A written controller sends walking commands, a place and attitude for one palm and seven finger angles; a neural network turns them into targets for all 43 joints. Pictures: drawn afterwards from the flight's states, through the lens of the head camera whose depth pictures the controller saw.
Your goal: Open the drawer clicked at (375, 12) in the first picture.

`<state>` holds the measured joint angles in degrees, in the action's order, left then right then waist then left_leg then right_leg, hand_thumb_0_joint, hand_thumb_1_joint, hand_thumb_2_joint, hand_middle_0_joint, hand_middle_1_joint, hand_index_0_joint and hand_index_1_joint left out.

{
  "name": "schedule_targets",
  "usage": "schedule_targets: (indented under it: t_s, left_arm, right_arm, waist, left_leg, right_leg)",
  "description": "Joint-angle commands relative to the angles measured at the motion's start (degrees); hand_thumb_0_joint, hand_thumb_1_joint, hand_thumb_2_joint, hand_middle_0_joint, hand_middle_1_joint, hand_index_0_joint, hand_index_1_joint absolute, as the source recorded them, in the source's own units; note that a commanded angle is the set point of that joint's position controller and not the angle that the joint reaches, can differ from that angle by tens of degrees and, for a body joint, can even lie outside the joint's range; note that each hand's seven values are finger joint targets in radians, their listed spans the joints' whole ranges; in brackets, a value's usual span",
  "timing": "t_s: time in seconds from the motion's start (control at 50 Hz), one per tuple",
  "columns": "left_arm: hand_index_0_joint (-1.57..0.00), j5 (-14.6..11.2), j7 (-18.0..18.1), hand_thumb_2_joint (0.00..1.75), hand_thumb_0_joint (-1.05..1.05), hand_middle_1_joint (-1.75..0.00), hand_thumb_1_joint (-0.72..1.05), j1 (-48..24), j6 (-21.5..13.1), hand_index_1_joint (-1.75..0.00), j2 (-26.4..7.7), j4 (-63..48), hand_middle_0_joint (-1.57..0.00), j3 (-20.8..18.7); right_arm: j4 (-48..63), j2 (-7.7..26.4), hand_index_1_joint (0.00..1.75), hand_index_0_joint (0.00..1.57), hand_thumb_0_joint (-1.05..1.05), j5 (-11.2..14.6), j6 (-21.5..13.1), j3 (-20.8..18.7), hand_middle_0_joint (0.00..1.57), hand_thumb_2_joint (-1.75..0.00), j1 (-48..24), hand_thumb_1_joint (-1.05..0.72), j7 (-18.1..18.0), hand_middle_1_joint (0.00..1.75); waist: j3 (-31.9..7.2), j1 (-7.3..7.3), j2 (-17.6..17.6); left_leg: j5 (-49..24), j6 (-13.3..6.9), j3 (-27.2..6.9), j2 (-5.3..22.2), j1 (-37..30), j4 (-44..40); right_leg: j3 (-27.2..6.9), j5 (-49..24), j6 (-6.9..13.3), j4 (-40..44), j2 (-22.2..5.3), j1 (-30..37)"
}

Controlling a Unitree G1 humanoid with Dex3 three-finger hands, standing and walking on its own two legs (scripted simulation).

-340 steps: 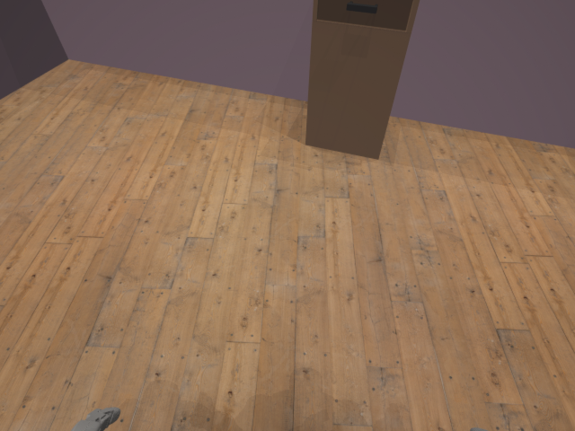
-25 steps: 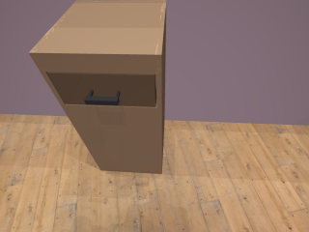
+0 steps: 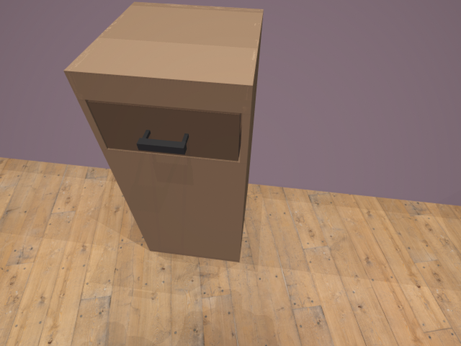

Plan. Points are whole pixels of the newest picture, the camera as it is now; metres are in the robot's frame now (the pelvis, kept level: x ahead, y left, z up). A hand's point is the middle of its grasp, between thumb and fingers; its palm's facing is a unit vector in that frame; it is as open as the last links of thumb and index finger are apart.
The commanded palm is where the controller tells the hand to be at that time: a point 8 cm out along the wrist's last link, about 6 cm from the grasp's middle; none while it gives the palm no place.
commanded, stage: come to a stop and stand still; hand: left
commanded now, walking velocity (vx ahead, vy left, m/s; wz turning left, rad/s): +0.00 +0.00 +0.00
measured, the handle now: (164, 140) +0.58 +0.22 -0.01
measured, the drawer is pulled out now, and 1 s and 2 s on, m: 0.00 0.00 0.00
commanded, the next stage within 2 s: look again from close up in 0.52 s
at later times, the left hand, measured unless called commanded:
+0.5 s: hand out of the picture -0.02 +0.18 -0.18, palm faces +0.04 -0.98 -0.17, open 7.3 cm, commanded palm none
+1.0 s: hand out of the picture +0.00 +0.22 -0.17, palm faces +0.02 -0.98 -0.22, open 7.3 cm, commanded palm none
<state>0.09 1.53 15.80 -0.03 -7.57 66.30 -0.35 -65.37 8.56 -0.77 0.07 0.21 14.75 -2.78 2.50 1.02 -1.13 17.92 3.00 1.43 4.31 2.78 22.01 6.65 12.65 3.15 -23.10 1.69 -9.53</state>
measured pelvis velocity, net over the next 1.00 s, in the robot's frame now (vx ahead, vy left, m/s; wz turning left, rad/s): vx -0.01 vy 0.04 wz -0.02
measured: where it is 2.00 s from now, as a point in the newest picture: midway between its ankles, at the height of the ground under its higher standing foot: outside the picture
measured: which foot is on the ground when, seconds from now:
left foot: down 0.00-1.00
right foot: down 0.00-1.00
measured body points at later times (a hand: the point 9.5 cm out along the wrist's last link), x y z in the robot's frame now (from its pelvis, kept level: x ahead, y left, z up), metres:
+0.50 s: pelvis -0.01 +0.02 +0.00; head +0.00 +0.02 +0.45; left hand -0.02 +0.23 -0.16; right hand -0.07 -0.18 -0.16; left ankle -0.07 +0.15 -0.74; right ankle +0.00 -0.08 -0.74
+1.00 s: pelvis -0.01 +0.04 -0.01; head -0.01 +0.02 +0.44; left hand +0.00 +0.27 -0.16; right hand -0.02 -0.17 -0.18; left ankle -0.07 +0.15 -0.74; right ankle +0.00 -0.08 -0.74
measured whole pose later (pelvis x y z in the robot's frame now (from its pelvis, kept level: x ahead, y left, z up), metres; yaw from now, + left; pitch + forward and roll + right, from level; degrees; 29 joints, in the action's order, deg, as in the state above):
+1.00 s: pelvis -0.01 +0.04 -0.01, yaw -1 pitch -2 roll +1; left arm 0.3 1.6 15.9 -0.5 -7.4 64.5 0.3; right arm -61.4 9.0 -0.9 -1.4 1.5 18.6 -1.9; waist 1.3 0.1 -3.0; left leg 20.2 -1.0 3.8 -0.3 5.1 26.9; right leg 3.6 15.2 -0.4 -30.8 -3.0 -13.8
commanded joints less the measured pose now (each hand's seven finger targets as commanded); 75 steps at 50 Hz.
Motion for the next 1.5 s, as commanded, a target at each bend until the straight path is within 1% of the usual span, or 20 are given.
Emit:
schedule_targets:
  t_s: [0.0, 0.22, 0.34, 0.58, 0.6, 0.62, 0.64, 0.68, 0.74, 0.78, 0.84, 1.0, 1.16, 1.22, 1.28, 1.32, 1.4, 1.44, 1.46, 1.48]
  left_arm:
    - [-0.20, 0.13, 0.62, 0.90, 0.00, -0.30, 0.90, 2.47, -0.91, -0.30, -6.24, -1.84, -0.20, -0.85]
    - [-0.20, 0.16, 0.71, 0.90, 0.00, -0.30, 0.90, 4.15, -0.70, -0.30, -5.04, -1.42, -0.20, -0.75]
    - [-0.20, 0.09, 0.77, 0.90, 0.00, -0.30, 0.90, 4.43, -0.88, -0.30, -4.63, -1.56, -0.20, -0.73]
    - [-0.20, 0.25, 0.88, 0.90, 0.00, -0.30, 0.90, 4.87, -0.85, -0.30, -4.25, -1.41, -0.20, -0.52]
    - [-0.20, 0.67, 3.09, 0.90, 0.00, -0.30, 0.90, 7.67, -2.29, -0.30, -6.61, -0.08, -0.20, -0.16]
    - [-0.20, 0.55, 2.55, 0.90, 0.00, -0.30, 0.90, 7.05, -2.96, -0.30, -8.80, -2.36, -0.20, -0.90]
    - [-0.20, 0.43, 1.80, 0.90, 0.00, -0.30, 0.90, 4.73, -2.92, -0.30, -7.73, -2.69, -0.20, -0.46]
    - [-0.20, 0.45, 1.22, 0.90, 0.00, -0.30, 0.90, 4.14, -2.41, -0.30, -6.20, -2.87, -0.20, -0.05]
    - [-0.20, 0.45, 0.72, 0.90, 0.00, -0.30, 0.90, 3.58, -1.97, -0.30, -4.63, -2.78, -0.20, 0.26]
    - [-0.20, 0.52, 0.58, 0.90, 0.00, -0.30, 0.90, 3.00, -1.56, -0.30, -4.34, -2.79, -0.20, 0.28]
    - [-0.20, 0.41, 0.49, 0.90, 0.00, -0.30, 0.90, 3.17, -1.30, -0.30, -4.33, -2.99, -0.20, 0.26]
    - [-0.20, 0.34, 0.31, 0.90, 0.00, -0.30, 0.90, 3.26, -1.09, -0.30, -5.20, -3.43, -0.20, -0.17]
    - [-0.20, 0.33, 0.26, 0.90, 0.00, -0.30, 0.90, 3.37, -1.35, -0.30, -5.30, -3.20, -0.20, -0.44]
    - [-0.20, 0.37, 0.26, 0.90, 0.00, -0.30, 0.90, 3.47, -1.34, -0.30, -5.20, -2.95, -0.20, -0.36]
    - [-0.20, 0.85, 0.04, 0.90, 0.00, -0.30, 0.90, 4.19, -1.25, -0.30, -5.91, -3.16, -0.20, -0.97]
    - [-0.20, 0.94, -0.21, 0.90, 0.00, -0.30, 0.90, 4.90, -1.19, -0.30, -6.90, -3.42, -0.20, -1.46]
    - [-0.20, 1.08, -0.16, 0.90, 0.00, -0.30, 0.90, 7.19, -1.18, -0.30, -8.87, -3.98, -0.20, -2.97]
    - [-0.20, 1.16, -0.10, 0.90, 0.00, -0.30, 0.90, 6.39, -1.41, -0.30, -8.78, -4.83, -0.20, -3.42]
    - [-0.20, 1.16, -0.23, 0.90, 0.00, -0.30, 0.90, 5.31, -1.38, -0.30, -8.31, -5.35, -0.20, -3.48]
    - [-0.20, 1.17, -0.40, 0.90, 0.00, -0.30, 0.90, 3.92, -1.26, -0.30, -7.25, -5.98, -0.20, -3.26]
  right_arm:
    - [0.06, 4.03, 0.30, 0.20, 0.00, 0.05, -0.43, -0.78, 0.20, -0.90, 6.23, -0.90, -0.07, 0.30]
    - [-0.71, 2.68, 0.30, 0.20, 0.00, 0.00, -0.60, -0.62, 0.20, -0.90, 8.94, -0.90, 0.09, 0.30]
    - [-0.95, 2.42, 0.30, 0.20, 0.00, 0.10, -1.18, -0.64, 0.20, -0.90, 10.15, -0.90, 0.04, 0.30]
    - [-0.90, 2.49, 0.30, 0.20, 0.00, 0.31, -1.48, -0.77, 0.20, -0.90, 10.38, -0.90, -0.06, 0.30]
    - [3.70, 5.11, 0.30, 0.20, 0.00, 0.69, -2.38, -0.84, 0.20, -0.90, 2.42, -0.90, 0.96, 0.30]
    - [5.25, 2.03, 0.30, 0.20, 0.00, 0.27, -1.77, -0.97, 0.20, -0.90, 7.12, -0.90, 0.95, 0.30]
    - [4.57, 1.69, 0.30, 0.20, 0.00, 0.12, -2.01, -0.85, 0.20, -0.90, 8.47, -0.90, 0.86, 0.30]
    - [4.82, 2.27, 0.30, 0.20, 0.00, -0.01, -2.26, -0.45, 0.20, -0.90, 10.38, -0.90, 1.02, 0.30]
    - [5.47, 3.63, 0.30, 0.20, 0.00, 0.04, -2.37, -0.34, 0.20, -0.90, 9.72, -0.90, 0.76, 0.30]
    - [5.59, 4.06, 0.30, 0.20, 0.00, -0.04, -2.27, -0.22, 0.20, -0.90, 9.77, -0.90, 0.67, 0.30]
    - [5.51, 4.63, 0.30, 0.20, 0.00, -0.06, -2.15, 0.02, 0.20, -0.90, 9.18, -0.90, 0.72, 0.30]
    - [4.34, 4.95, 0.30, 0.20, 0.00, -0.16, -2.20, 0.34, 0.20, -0.90, 8.40, -0.90, 0.67, 0.30]
    - [2.91, 4.45, 0.30, 0.20, 0.00, -0.09, -2.13, 0.36, 0.20, -0.90, 8.63, -0.90, 0.56, 0.30]
    - [2.40, 4.03, 0.30, 0.20, 0.00, 0.01, -1.88, 0.34, 0.20, -0.90, 8.64, -0.90, 0.57, 0.30]
    - [1.98, 3.76, 0.30, 0.20, 0.00, -0.35, -1.39, 0.17, 0.20, -0.90, 9.43, -0.90, 0.87, 0.30]
    - [2.34, 3.30, 0.30, 0.20, 0.00, -0.55, -1.18, 0.17, 0.20, -0.90, 9.39, -0.90, 1.21, 0.30]
    - [3.37, 2.21, 0.30, 0.20, 0.00, -0.63, -1.01, -0.11, 0.20, -0.90, 9.87, -0.90, 1.59, 0.30]
    - [3.36, 1.75, 0.30, 0.20, 0.00, -0.58, -1.43, -0.15, 0.20, -0.90, 10.85, -0.90, 1.69, 0.30]
    - [2.94, 1.65, 0.30, 0.20, 0.00, -0.60, -1.74, -0.14, 0.20, -0.90, 12.19, -0.90, 1.73, 0.30]
    - [2.02, 1.90, 0.30, 0.20, 0.00, -0.58, -1.97, -0.16, 0.20, -0.90, 14.41, -0.90, 1.72, 0.30]
  waist:
    - [1.60, -1.01, 0.72]
    - [4.45, -0.61, 1.41]
    - [2.04, -0.45, 0.42]
    - [2.88, -0.46, 1.02]
    - [3.10, 1.42, -1.08]
    - [-3.71, -1.84, -2.94]
    - [-2.17, -2.30, -6.12]
    - [-4.13, -1.88, -5.33]
    - [-1.23, -1.68, 0.68]
    - [2.56, -1.59, 1.05]
    - [5.00, -1.33, 1.20]
    - [3.31, -0.86, 0.06]
    - [1.06, -0.95, 1.68]
    - [2.06, -1.05, 2.31]
    - [3.26, -0.70, 2.44]
    - [4.81, -0.27, 3.02]
    - [5.38, 0.06, 9.59]
    - [4.94, -0.80, 8.56]
    - [4.40, -1.60, 5.91]
    - [4.57, -2.52, 0.98]
  left_leg:
    - [-8.93, -2.91, -0.64, 2.30, 4.96, -3.20]
    - [-5.23, -3.34, -0.87, 1.75, 7.98, -4.44]
    - [-7.59, -3.54, -1.42, 2.22, 8.19, -4.55]
    - [-9.80, -3.78, -1.79, 2.66, 8.08, -4.67]
    - [-13.12, -2.24, 1.48, 2.71, 12.71, 7.06]
    - [-1.48, -2.65, -0.85, -0.41, 10.95, 5.28]
    - [-3.20, -3.34, -1.20, -0.18, 10.39, 1.43]
    - [-9.36, -4.46, -2.30, 2.27, 10.13, 1.38]
    - [-14.21, -5.16, -2.91, 2.69, 10.38, 0.75]
    - [-14.07, -5.43, -3.33, 2.69, 11.80, -0.41]
    - [-11.92, -5.42, -3.32, 2.16, 12.42, -1.81]
    - [-11.12, -5.48, -2.59, 1.59, 10.60, -2.79]
    - [-11.28, -5.19, -1.68, 1.39, 8.59, -1.91]
    - [-8.93, -5.07, -1.46, 1.24, 8.96, -1.73]
    - [1.42, -5.29, -0.26, -0.18, 10.89, 0.15]
    - [5.49, -5.26, 0.95, -1.69, 13.31, 2.97]
    - [6.80, -5.11, 3.57, -3.44, 16.31, 12.26]
    - [5.20, -5.22, 3.25, -2.91, 13.72, 11.21]
    - [3.81, -5.29, 3.11, -2.87, 10.07, 7.43]
    - [2.12, -5.58, 1.52, -2.08, 7.19, 3.67]
  right_leg:
    - [-8.51, -7.93, -1.17, 6.12, -8.03, 1.50]
    - [-8.55, -1.76, -1.41, 6.46, -7.73, -0.18]
    - [-7.68, -5.98, -1.34, 4.44, -7.75, 1.98]
    - [-6.99, -8.58, -1.63, 2.94, -7.78, 1.11]
    - [-9.60, -31.07, -1.46, -1.62, -11.38, 0.59]
    - [-12.52, -26.70, 0.41, -1.88, -13.43, 3.16]
    - [-10.41, -20.86, 0.86, -3.00, -11.87, 1.00]
    - [-7.26, -8.33, 0.20, -3.53, -8.46, 1.03]
    - [-6.05, -8.76, -0.45, -4.44, -7.49, -0.02]
    - [-5.78, -6.76, -0.67, -4.55, -7.13, -1.55]
    - [-6.15, -5.82, -0.92, -3.91, -7.25, -2.45]
    - [-6.72, -7.27, -1.02, -3.85, -7.47, -0.48]
    - [-7.38, -11.35, -0.69, -3.55, -8.10, 0.64]
    - [-7.67, -10.11, -0.63, -2.58, -8.22, -0.02]
    - [-9.46, 3.33, 0.61, -1.68, -8.43, -1.08]
    - [-12.43, 11.92, 1.79, 0.69, -9.55, -2.39]
    - [-19.61, 21.99, 5.16, 7.42, -14.68, -3.89]
    - [-19.18, 18.66, 5.88, 6.51, -15.45, -6.19]
    - [-16.41, 15.64, 5.29, 3.47, -13.96, -8.22]
    - [-11.90, 14.10, 4.10, -1.42, -10.76, -10.08]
